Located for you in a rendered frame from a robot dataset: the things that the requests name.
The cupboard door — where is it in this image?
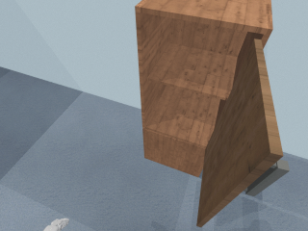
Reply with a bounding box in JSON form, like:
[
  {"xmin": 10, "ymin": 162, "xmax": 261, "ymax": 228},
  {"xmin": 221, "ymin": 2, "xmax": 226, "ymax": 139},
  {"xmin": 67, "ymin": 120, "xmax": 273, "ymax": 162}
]
[{"xmin": 196, "ymin": 38, "xmax": 284, "ymax": 227}]

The left robot hand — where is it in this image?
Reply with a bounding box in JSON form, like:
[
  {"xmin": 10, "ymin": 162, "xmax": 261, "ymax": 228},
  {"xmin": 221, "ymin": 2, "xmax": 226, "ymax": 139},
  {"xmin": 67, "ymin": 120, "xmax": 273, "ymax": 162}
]
[{"xmin": 43, "ymin": 218, "xmax": 69, "ymax": 231}]

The handle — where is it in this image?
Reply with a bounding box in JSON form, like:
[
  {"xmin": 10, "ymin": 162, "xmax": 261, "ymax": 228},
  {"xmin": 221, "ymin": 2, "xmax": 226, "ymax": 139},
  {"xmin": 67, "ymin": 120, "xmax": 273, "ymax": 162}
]
[{"xmin": 244, "ymin": 159, "xmax": 290, "ymax": 196}]

